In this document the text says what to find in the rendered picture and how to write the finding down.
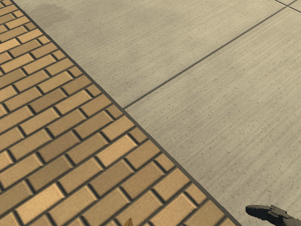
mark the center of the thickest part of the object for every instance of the right robot hand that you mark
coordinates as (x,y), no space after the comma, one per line
(272,214)

